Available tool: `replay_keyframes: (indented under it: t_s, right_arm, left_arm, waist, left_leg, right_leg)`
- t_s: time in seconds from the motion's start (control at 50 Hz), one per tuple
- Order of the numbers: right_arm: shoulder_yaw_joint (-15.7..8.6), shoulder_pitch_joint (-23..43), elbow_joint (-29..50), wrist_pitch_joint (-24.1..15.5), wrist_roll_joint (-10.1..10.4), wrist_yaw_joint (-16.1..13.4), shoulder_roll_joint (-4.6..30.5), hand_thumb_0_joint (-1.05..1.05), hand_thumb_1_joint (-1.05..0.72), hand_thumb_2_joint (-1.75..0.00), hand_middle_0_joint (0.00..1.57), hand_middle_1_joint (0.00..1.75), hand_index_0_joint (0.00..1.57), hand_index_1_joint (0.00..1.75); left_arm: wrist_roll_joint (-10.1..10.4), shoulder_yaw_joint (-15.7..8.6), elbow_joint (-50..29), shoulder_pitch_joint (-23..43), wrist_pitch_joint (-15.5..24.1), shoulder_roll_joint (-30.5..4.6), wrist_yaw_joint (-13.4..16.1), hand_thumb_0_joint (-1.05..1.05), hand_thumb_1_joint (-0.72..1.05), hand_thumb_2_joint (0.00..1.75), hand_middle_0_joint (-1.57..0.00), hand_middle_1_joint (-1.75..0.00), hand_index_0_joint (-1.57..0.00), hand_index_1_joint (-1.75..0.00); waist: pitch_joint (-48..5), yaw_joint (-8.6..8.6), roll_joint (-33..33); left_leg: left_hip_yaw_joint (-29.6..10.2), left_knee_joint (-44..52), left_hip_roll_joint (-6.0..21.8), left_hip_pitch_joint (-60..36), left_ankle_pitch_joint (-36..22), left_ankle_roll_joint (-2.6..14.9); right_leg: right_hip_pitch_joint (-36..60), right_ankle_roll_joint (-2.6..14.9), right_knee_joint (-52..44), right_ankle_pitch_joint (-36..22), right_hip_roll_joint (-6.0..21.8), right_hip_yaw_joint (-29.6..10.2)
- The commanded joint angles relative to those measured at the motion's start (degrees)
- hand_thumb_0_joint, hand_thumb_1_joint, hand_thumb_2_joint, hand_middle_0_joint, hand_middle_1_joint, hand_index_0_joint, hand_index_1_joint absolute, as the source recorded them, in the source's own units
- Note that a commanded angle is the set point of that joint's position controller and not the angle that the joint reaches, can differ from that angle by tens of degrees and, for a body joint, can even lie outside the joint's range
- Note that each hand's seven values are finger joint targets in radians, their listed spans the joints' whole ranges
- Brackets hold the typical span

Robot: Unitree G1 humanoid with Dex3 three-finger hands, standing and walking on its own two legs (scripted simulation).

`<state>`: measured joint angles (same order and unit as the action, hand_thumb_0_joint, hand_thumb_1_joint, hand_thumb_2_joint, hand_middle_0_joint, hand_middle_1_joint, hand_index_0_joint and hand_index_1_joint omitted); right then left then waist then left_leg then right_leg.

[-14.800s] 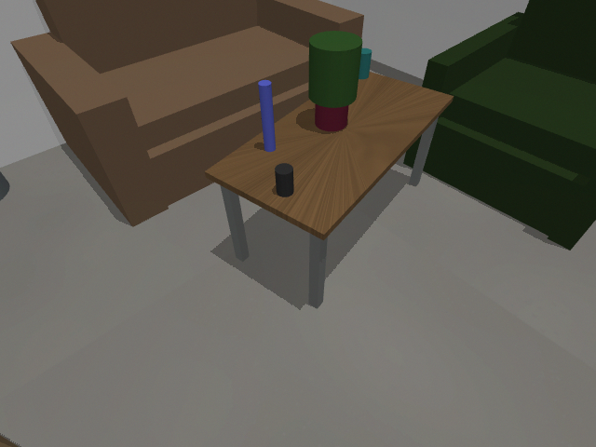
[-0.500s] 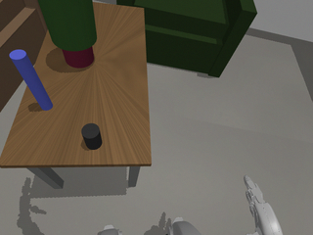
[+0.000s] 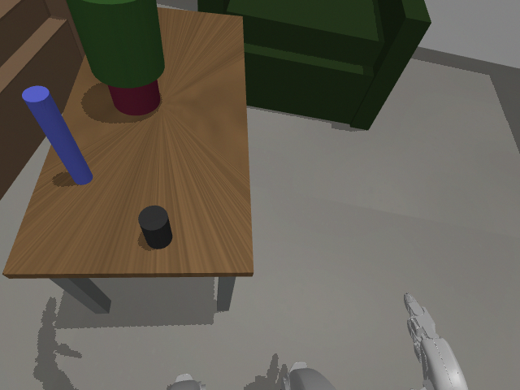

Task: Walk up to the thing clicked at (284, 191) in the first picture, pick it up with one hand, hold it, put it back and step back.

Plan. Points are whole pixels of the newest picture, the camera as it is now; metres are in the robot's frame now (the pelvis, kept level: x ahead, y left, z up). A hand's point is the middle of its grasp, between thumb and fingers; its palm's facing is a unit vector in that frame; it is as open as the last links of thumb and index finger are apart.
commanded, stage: go down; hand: left
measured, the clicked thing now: (156, 228) +0.48 +0.17 -0.17
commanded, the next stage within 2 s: approach in 1.98 s
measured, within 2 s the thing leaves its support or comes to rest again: neither
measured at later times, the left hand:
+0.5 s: hand out of the picture +0.41 +0.37 +0.08, palm faces +0.14 -0.99 -0.01, open 17.7 cm
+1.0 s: hand out of the picture +0.41 +0.36 +0.08, palm faces +0.13 -0.99 +0.00, open 17.7 cm
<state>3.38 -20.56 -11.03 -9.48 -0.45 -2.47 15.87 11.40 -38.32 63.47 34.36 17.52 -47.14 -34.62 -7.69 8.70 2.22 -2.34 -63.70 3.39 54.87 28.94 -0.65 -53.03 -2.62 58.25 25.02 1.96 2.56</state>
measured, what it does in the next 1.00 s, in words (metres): stands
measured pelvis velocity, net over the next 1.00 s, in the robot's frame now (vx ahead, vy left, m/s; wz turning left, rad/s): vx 0.01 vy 0.00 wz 0.00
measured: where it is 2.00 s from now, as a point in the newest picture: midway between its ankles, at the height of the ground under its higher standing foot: outside the picture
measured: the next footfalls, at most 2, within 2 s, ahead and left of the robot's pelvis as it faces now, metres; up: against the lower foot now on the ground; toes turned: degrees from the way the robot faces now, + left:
none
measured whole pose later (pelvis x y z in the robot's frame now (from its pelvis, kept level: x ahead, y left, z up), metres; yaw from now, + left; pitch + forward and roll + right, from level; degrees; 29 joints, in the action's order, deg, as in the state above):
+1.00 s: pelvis +0.01 +0.00 +0.00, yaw +0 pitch +20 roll -3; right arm 3.4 -20.1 -12.6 -10.3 -0.5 -2.9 15.7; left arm 12.0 -37.6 62.0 33.7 16.5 -46.7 -35.5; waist -7.8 8.0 2.1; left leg -2.4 -62.7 3.2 53.3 29.0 -0.7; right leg -51.5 -2.7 57.3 25.2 2.1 2.6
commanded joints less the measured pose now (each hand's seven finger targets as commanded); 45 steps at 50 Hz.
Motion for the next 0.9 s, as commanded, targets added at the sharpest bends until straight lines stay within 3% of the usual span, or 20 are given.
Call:
replay_keyframes:
  t_s: [0.0, 0.04, 0.08, 0.12, 0.26, 0.32, 0.38, 0.42, 0.48, 0.5, 0.52, 0.54, 0.58, 0.62, 0.68, 0.72, 0.76, 0.78, 0.82, 0.88]
  right_arm:
    - [-6.2, -3.1, 7.9, -3.4, 0.1, -1.2, 9.7, 0.0, 0.52, -0.06, 0.05, 0.05, 0.05, 0.05]
    - [-5.9, -1.2, 8.7, -3.7, 0.1, -1.2, 9.8, 0.0, 0.52, -0.06, 0.05, 0.05, 0.05, 0.05]
    - [-7.9, -2.5, 8.4, -3.6, 0.1, -1.5, 11.3, 0.0, 0.52, -0.06, 0.05, 0.05, 0.05, 0.05]
    - [-5.2, -1.2, 8.3, -3.7, -0.1, -1.1, 9.0, 0.0, 0.52, -0.06, 0.05, 0.05, 0.05, 0.05]
    - [-5.5, -1.4, 8.2, -3.6, 0.0, -1.3, 9.3, 0.0, 0.52, -0.06, 0.05, 0.05, 0.05, 0.05]
    - [-5.9, -0.4, 8.6, -3.7, 0.3, -1.5, 9.7, 0.0, 0.52, -0.05, 0.05, 0.05, 0.05, 0.05]
    - [-6.2, -0.3, 9.5, -3.7, 0.3, -1.6, 10.1, 0.0, 0.52, -0.05, 0.05, 0.05, 0.05, 0.05]
    - [-6.9, -1.2, 9.8, -3.8, 0.4, -1.8, 10.4, 0.0, 0.52, -0.06, 0.05, 0.05, 0.05, 0.05]
    - [-4.8, -1.5, 9.4, -3.9, 0.3, -1.8, 8.8, 0.0, 0.52, -0.05, 0.05, 0.05, 0.05, 0.05]
    - [-6.0, -1.8, 9.8, -3.9, 0.4, -1.9, 10.0, 0.0, 0.52, -0.06, 0.05, 0.05, 0.05, 0.05]
    - [-5.2, -2.4, 8.5, -3.8, 0.4, -1.9, 9.1, 0.0, 0.52, -0.05, 0.05, 0.05, 0.05, 0.05]
    - [-6.5, -2.5, 9.7, -3.9, 0.3, -2.0, 10.6, 0.0, 0.52, -0.06, 0.05, 0.05, 0.05, 0.05]
    - [-5.4, -2.8, 8.6, -3.6, 0.1, -1.6, 9.6, 0.0, 0.52, -0.06, 0.05, 0.05, 0.05, 0.05]
    - [-7.0, -3.2, 9.1, -3.7, 0.2, -1.8, 10.7, 0.0, 0.52, -0.06, 0.05, 0.05, 0.05, 0.05]
    - [-5.7, -2.1, 7.9, -3.7, 0.2, -1.5, 9.4, 0.0, 0.52, -0.06, 0.05, 0.05, 0.05, 0.05]
    - [-7.5, -2.0, 8.2, -3.7, 0.4, -2.0, 10.8, 0.0, 0.51, -0.06, 0.05, 0.05, 0.05, 0.05]
    - [-5.8, -2.4, 6.4, -3.7, 0.3, -1.8, 9.2, 0.0, 0.51, -0.06, 0.05, 0.05, 0.05, 0.05]
    - [-5.4, -2.8, 4.8, -3.7, 0.3, -1.7, 8.8, 0.0, 0.51, -0.06, 0.05, 0.05, 0.05, 0.05]
    - [-6.0, -2.0, 5.8, -3.9, 0.2, -1.6, 9.5, 0.0, 0.51, -0.06, 0.05, 0.05, 0.05, 0.05]
    - [-5.9, -1.3, 7.5, -4.0, 0.2, -1.4, 9.3, 0.0, 0.52, -0.06, 0.05, 0.05, 0.05, 0.05]
  left_arm:
    - [1.5, -2.7, -12.6, 17.5, 4.1, -21.8, -0.5, 0.0, -0.61, 0.09, -0.04, -0.1, -0.05, -0.1]
    - [1.9, -3.3, -13.3, 18.4, 4.2, -22.7, -0.5, 0.0, -0.61, 0.07, -0.05, -0.09, -0.05, -0.09]
    - [1.6, -3.8, -14.7, 19.9, 4.4, -24.7, -0.4, 0.0, -0.61, 0.08, -0.05, -0.1, -0.05, -0.1]
    - [1.5, -3.5, -13.5, 20.0, 4.0, -23.7, -0.5, 0.0, -0.6, 0.08, -0.04, -0.09, -0.05, -0.09]
    - [1.2, -3.0, -11.1, 18.6, 2.8, -23.4, -0.5, 0.0, -0.61, 0.08, -0.05, -0.1, -0.06, -0.09]
    - [0.9, -2.5, -9.5, 17.8, 2.5, -23.6, -0.1, 0.0, -0.61, 0.06, -0.05, -0.1, -0.06, -0.09]
    - [1.6, -3.6, -10.3, 17.4, 2.9, -24.0, -0.2, 0.0, -0.61, 0.07, -0.05, -0.1, -0.06, -0.09]
    - [1.6, -2.8, -11.2, 17.6, 3.0, -22.7, -0.7, 0.0, -0.61, 0.07, -0.05, -0.09, -0.06, -0.09]
    - [2.0, -2.1, -12.8, 18.1, 2.9, -21.5, -0.8, 0.0, -0.61, 0.07, -0.05, -0.09, -0.06, -0.09]
    - [2.0, -1.9, -11.7, 17.2, 2.8, -20.6, -0.8, 0.0, -0.61, 0.08, -0.04, -0.1, -0.05, -0.09]
    - [2.0, -2.2, -13.3, 17.0, 2.7, -21.5, -0.6, 0.0, -0.61, 0.07, -0.05, -0.1, -0.06, -0.09]
    - [2.0, -2.2, -12.8, 16.4, 2.7, -21.2, -0.5, 0.0, -0.61, 0.08, -0.04, -0.1, -0.05, -0.09]
    - [2.3, -3.6, -15.4, 16.1, 2.8, -22.8, -0.2, 0.0, -0.6, 0.08, -0.04, -0.09, -0.05, -0.09]
    - [2.3, -3.3, -16.4, 15.2, 2.5, -21.9, -0.3, 0.0, -0.59, 0.09, -0.04, -0.1, -0.05, -0.09]
    - [2.1, -2.9, -18.4, 15.0, 2.2, -21.0, 0.1, 0.0, -0.57, 0.09, -0.04, -0.1, -0.05, -0.09]
    - [2.3, -2.5, -17.4, 14.7, 1.8, -20.1, 0.0, 0.0, -0.59, 0.07, -0.04, -0.09, -0.05, -0.09]
    - [2.3, -3.5, -16.7, 14.1, 1.8, -21.2, 0.2, 0.0, -0.6, 0.09, -0.04, -0.1, -0.05, -0.09]
    - [2.6, -2.9, -14.9, 12.9, 1.5, -19.3, -0.3, 0.0, -0.6, 0.08, -0.04, -0.1, -0.05, -0.09]
    - [2.8, -1.8, -14.0, 14.1, 1.5, -18.3, -0.7, 0.0, -0.61, 0.08, -0.04, -0.09, -0.05, -0.09]
    - [2.5, -1.7, -12.7, 15.4, 1.9, -19.0, -0.9, 0.0, -0.61, 0.08, -0.04, -0.09, -0.04, -0.09]
  waist:
    - [-24.1, -0.7, -14.7]
    - [-23.9, -1.19, -15.5]
    - [-25.6, -0.53, -17.5]
    - [-24.6, -1.18, -18.1]
    - [-23.3, -0.93, -17.2]
    - [-20.5, -0.86, -13.7]
    - [-22.5, -1.31, -14.1]
    - [-23.4, -0.66, -14.7]
    - [-24.3, -1.13, -15.3]
    - [-23.1, -0.72, -14.6]
    - [-23.0, -1.7, -15.7]
    - [-23.5, -1.0, -15.5]
    - [-25.6, -2.85, -18.3]
    - [-25.3, -2.38, -17.6]
    - [-24.1, -3.31, -18.9]
    - [-24.1, -1.74, -15.5]
    - [-22.3, -2.66, -16.6]
    - [-21.0, -2.65, -16.3]
    - [-20.7, -1.69, -15.4]
    - [-20.5, -1.04, -12.9]
  left_leg:
    - [0.0, 7.5, -2.4, -22.5, -24.5, 0.0]
    - [-0.3, 7.9, -2.3, -22.8, -23.1, -0.23]
    - [-0.3, 8.1, -2.3, -24.4, -23.0, -0.49]
    - [-0.7, 8.0, -2.0, -24.3, -24.4, -0.78]
    - [-0.2, 8.1, -2.3, -21.8, -21.7, -0.26]
    - [0.4, 8.5, -2.7, -17.7, -17.0, 0.38]
    - [0.2, 8.4, -2.6, -18.2, -18.1, 0.18]
    - [0.1, 8.7, -2.5, -20.1, -18.4, 0.04]
    - [0.1, 8.3, -2.4, -21.5, -21.1, -0.11]
    - [-0.1, 8.6, -2.4, -21.6, -20.9, -0.27]
    - [0.0, 8.8, -2.5, -21.6, -20.5, -0.22]
    - [-0.3, 8.9, -2.2, -23.3, -21.9, -0.55]
    - [-0.9, 8.6, -1.9, -25.1, -27.2, -1.08]
    - [-0.7, 9.0, -1.8, -26.4, -27.8, -1.03]
    - [-0.9, 9.6, -1.8, -26.3, -28.0, -1.16]
    - [-0.5, 9.3, -1.9, -26.3, -27.1, -0.52]
    - [-0.5, 9.4, -1.9, -25.3, -28.6, -0.77]
    - [-0.9, 9.6, -1.6, -25.2, -29.5, -0.81]
    - [-1.1, 9.4, -1.4, -25.3, -29.8, -0.7]
    - [-0.3, 8.9, -2.1, -22.2, -25.0, 0.05]
  right_leg:
    - [6.9, 3.57, -5.4, -15.5, -2.3, 0.1]
    - [5.9, 3.66, -5.4, -13.5, -2.4, 0.3]
    - [6.4, 3.7, -5.4, -13.7, -2.3, 0.2]
    - [4.9, 3.78, -5.1, -13.5, -2.4, 0.6]
    - [5.9, 3.88, -5.7, -12.6, -2.4, 0.5]
    - [7.7, 3.67, -6.5, -11.5, -2.4, 0.1]
    - [8.1, 3.68, -5.8, -12.1, -2.4, 0.1]
    - [7.6, 3.72, -5.9, -12.1, -2.5, 0.2]
    - [7.6, 3.7, -5.9, -13.4, -2.5, 0.2]
    - [6.4, 3.76, -5.7, -12.8, -2.6, 0.5]
    - [6.9, 3.81, -6.0, -12.4, -2.5, 0.3]
    - [5.9, 3.86, -5.8, -12.5, -2.7, 0.7]
    - [6.0, 4.01, -4.9, -14.2, -2.5, 1.0]
    - [6.9, 3.96, -5.4, -14.7, -2.6, 1.0]
    - [6.3, 4.12, -5.5, -13.9, -2.5, 0.9]
    - [8.0, 3.73, -6.5, -15.1, -2.6, 0.7]
    - [7.9, 3.76, -6.1, -15.9, -2.5, 0.7]
    - [6.1, 3.77, -5.9, -15.2, -2.7, 1.1]
    - [5.7, 3.78, -6.0, -15.2, -2.8, 1.1]
    - [7.5, 3.62, -6.6, -14.9, -2.5, 0.6]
